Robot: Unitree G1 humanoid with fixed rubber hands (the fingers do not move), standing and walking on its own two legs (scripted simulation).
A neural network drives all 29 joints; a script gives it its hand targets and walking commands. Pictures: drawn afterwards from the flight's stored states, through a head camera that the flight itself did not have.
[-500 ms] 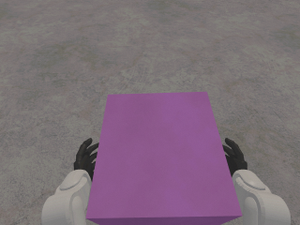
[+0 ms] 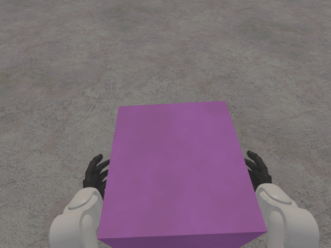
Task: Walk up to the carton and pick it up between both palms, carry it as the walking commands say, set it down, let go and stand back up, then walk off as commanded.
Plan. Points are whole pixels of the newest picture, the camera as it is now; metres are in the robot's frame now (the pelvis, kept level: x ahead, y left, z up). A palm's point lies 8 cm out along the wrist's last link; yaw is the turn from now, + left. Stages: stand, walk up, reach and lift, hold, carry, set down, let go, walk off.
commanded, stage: carry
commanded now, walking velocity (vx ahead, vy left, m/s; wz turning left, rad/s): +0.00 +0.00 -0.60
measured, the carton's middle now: (175, 181) +0.27 +0.01 +0.03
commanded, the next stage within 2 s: none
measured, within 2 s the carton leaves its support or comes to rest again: neither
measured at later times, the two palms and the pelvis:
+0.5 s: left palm (139, 213) +0.19 +0.08 +0.07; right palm out of the picture +0.08 -0.24 +0.06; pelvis -0.09 -0.01 +0.01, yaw -17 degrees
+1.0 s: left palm out of the picture +0.10 -0.01 +0.07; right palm out of the picture -0.11 -0.28 +0.07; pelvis -0.18 -0.02 +0.00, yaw -35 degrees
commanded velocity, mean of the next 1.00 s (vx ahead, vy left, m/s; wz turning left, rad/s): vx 0.00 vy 0.00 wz -0.60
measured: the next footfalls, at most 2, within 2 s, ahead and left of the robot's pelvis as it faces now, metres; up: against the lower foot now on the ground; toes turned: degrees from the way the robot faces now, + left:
left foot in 0.58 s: -0.06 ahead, +0.09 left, +0.00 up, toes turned -13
right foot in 0.88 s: -0.20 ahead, -0.17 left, +0.00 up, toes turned -46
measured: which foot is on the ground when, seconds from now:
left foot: down 0.00-0.28, up 0.30-0.56, down 0.58-1.00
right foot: down 0.00-0.60, up 0.62-0.86, down 0.88-1.00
